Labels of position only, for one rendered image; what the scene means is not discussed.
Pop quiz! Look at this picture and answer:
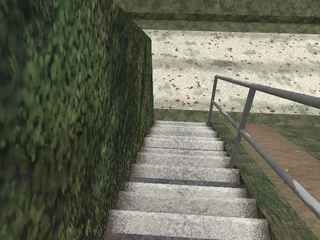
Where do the stairs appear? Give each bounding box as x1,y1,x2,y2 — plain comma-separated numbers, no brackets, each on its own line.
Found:
104,120,271,240

